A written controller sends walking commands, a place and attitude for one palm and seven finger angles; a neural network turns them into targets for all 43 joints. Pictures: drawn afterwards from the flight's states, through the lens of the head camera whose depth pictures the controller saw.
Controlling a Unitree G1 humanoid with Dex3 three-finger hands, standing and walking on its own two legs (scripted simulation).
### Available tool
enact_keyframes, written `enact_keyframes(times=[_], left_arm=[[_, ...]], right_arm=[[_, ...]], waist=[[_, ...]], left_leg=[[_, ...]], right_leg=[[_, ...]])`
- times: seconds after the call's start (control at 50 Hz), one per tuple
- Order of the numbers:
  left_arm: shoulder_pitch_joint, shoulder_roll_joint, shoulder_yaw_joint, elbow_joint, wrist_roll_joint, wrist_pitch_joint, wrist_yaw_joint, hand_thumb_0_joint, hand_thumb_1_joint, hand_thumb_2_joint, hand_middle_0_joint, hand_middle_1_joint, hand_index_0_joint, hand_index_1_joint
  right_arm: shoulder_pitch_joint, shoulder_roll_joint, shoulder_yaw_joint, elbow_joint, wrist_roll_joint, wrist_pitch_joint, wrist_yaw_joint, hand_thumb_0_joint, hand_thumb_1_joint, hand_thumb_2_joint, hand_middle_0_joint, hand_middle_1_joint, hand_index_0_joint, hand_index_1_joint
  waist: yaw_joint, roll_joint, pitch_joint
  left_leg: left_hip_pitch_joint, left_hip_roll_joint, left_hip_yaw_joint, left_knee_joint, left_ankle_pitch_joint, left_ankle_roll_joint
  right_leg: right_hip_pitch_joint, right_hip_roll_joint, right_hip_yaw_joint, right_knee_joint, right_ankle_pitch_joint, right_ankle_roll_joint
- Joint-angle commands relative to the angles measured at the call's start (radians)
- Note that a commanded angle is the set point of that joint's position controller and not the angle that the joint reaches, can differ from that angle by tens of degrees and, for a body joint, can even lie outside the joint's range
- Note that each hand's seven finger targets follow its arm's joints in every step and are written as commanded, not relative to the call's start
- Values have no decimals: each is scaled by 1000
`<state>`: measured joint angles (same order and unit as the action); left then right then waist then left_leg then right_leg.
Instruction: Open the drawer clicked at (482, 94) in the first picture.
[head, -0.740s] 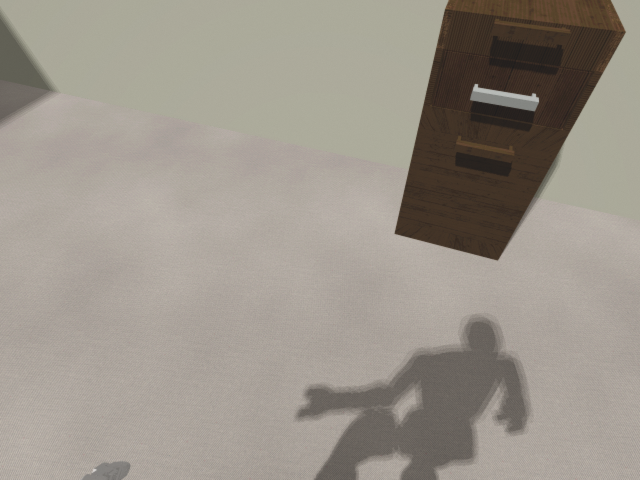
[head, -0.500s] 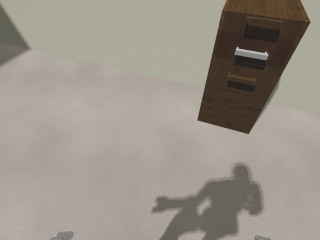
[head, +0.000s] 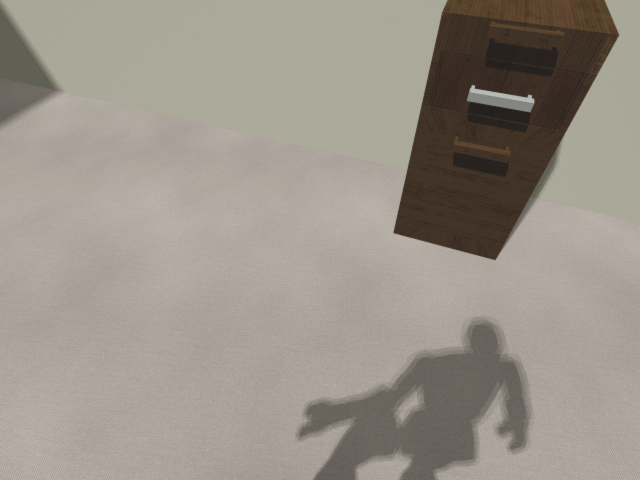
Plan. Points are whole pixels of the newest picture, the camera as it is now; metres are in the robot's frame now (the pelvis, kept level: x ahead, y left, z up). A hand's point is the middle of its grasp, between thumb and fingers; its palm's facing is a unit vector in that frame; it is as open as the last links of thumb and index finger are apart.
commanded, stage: stand and wait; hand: left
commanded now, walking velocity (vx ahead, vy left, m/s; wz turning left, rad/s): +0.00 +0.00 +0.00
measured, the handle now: (500, 96) +1.15 -0.46 -0.07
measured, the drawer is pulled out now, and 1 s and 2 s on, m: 0.00 0.00 0.00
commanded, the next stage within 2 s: look at it before walking up in 0.08 s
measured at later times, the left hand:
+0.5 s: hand out of the picture +0.08 +0.25 -0.15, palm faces -0.03 -0.94 -0.33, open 7.3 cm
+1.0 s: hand out of the picture +0.07 +0.24 -0.17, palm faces -0.07 -0.95 -0.32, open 7.3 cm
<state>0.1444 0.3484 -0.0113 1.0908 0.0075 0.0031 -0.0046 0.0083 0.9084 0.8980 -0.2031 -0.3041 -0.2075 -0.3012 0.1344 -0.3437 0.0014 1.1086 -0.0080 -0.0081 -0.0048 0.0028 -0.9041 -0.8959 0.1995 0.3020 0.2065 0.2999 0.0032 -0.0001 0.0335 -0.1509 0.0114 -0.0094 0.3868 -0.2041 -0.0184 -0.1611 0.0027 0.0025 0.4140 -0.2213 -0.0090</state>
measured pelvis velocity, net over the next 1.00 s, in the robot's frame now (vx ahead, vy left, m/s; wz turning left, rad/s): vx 0.00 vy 0.00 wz -0.07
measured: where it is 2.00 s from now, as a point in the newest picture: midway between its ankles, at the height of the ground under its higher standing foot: outside the picture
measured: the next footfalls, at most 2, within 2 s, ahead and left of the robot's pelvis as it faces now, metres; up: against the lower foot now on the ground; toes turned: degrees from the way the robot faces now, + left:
left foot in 1.62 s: +0.02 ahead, +0.15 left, +0.00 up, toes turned -22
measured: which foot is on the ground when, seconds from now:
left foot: down 0.00-1.00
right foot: down 0.00-1.00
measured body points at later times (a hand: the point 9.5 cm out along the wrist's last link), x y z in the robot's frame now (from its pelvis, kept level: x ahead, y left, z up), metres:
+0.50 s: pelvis +0.00 +0.00 +0.00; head +0.00 +0.00 +0.45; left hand +0.08 +0.30 -0.13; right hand +0.08 -0.29 -0.13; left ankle +0.00 +0.13 -0.74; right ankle +0.00 -0.11 -0.74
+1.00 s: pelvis +0.00 +0.00 +0.00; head +0.01 +0.00 +0.45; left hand +0.07 +0.29 -0.14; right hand +0.08 -0.28 -0.14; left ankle +0.00 +0.13 -0.74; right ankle +0.00 -0.11 -0.74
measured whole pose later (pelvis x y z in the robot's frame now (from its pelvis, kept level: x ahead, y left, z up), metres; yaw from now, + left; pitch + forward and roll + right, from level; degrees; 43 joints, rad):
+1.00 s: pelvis +0.00 +0.00 +0.00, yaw -4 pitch -1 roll +0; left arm 0.18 0.32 0.00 1.04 0.01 0.04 0.00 0.01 0.91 0.90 -0.20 -0.30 -0.21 -0.30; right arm 0.11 -0.30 -0.01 1.05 -0.01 0.01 -0.02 0.00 -0.91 -0.90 0.20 0.30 0.21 0.30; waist 0.02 -0.01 0.04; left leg -0.19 0.03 0.05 0.45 -0.25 -0.02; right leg -0.22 0.03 0.06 0.48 -0.24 -0.01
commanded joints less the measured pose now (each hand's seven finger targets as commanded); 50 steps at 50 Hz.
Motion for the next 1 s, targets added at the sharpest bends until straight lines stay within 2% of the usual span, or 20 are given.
enact_keyframes(times=[0.0,0.06,0.14,0.28,0.38,0.48,0.58,0.8,0.82,0.86,0.88,0.92,0.98], left_arm=[[-51,200,46,-67,2,-29,14,0,900,900,-200,-300,-200,-300],[-53,203,45,-65,2,-30,15,0,900,900,-200,-300,-200,-300],[-51,202,46,-67,2,-32,15,0,900,900,-200,-300,-200,-300],[-52,199,45,-67,3,-30,15,0,900,900,-200,-300,-200,-300],[-56,199,45,-68,4,-30,15,0,900,900,-200,-300,-200,-300],[-52,199,46,-68,3,-33,16,0,900,900,-200,-300,-200,-300],[-55,200,45,-66,3,-32,15,0,900,900,-200,-300,-200,-300],[-49,204,46,-64,3,-31,14,0,900,900,-200,-300,-200,-300],[-49,196,48,-71,3,-27,14,0,900,900,-200,-300,-200,-300],[-5,115,37,-71,3,-4,18,0,900,900,-200,-300,-200,-300],[14,92,36,-77,3,7,20,0,900,900,-200,-300,-200,-300],[30,97,46,-104,7,20,19,0,900,900,-200,-300,-200,-300],[39,92,59,-149,11,33,12,0,900,900,-200,-300,-200,-300]], right_arm=[[-62,-199,-36,-61,-2,-26,-8,0,-900,-900,200,300,200,300],[-62,-199,-35,-59,-2,-24,-7,0,-900,-900,200,300,200,300],[-56,-198,-37,-59,-1,-26,-7,0,-900,-900,200,300,200,300],[-65,-198,-36,-58,-2,-27,-8,0,-900,-900,200,300,200,300],[-63,-198,-36,-58,-2,-27,-7,0,-900,-900,200,300,200,300],[-63,-196,-37,-59,0,-28,-8,0,-900,-900,200,300,200,300],[-68,-197,-36,-58,-1,-24,-7,0,-900,-900,200,300,200,300],[-68,-203,-36,-53,0,-26,-10,0,-900,-900,200,300,200,300],[-59,-195,-38,-57,-1,-24,-12,0,-900,-900,200,300,200,300],[-10,-105,-26,-56,-2,-11,-16,0,-900,-900,200,300,200,300],[9,-79,-25,-62,-2,-3,-19,0,-900,-900,200,300,200,300],[27,-85,-38,-87,-3,8,-25,0,-900,-900,200,300,200,300],[25,-96,-58,-134,-4,17,-28,0,-900,-900,200,300,200,300]], waist=[[0,-8,-59],[-2,-9,-44],[-4,-11,-70],[0,4,-57],[-2,-2,-55],[-2,-15,-71],[-2,-6,-45],[-1,-1,-70],[-4,-7,-67],[-7,-9,-75],[-9,-10,-67],[-12,-9,-65],[-13,11,-51]], left_leg=[[5,99,-90,-64,77,46],[2,98,-87,-64,77,43],[14,101,-87,-60,103,43],[16,105,-86,-69,108,43],[12,105,-86,-73,104,42],[31,106,-82,-67,138,42],[19,104,-87,-76,107,40],[48,112,-79,-71,148,40],[54,114,-66,-54,154,37],[51,118,-29,-8,174,24],[41,120,-10,12,169,17],[31,129,6,43,159,18],[3,156,-2,62,83,35]], right_leg=[[-3,-123,116,-96,51,-28],[-13,-126,118,-102,52,-29],[4,-124,118,-97,86,-29],[-2,-123,112,-95,97,-26],[0,-121,113,-96,96,-25],[13,-126,110,-95,146,-26],[1,-123,115,-109,104,-25],[18,-125,114,-103,165,-26],[2,-121,120,-91,192,-27],[-16,-120,131,-45,259,-20],[-34,-117,137,-24,276,-17],[-70,-106,150,25,298,-21],[-145,-76,163,91,239,-21]])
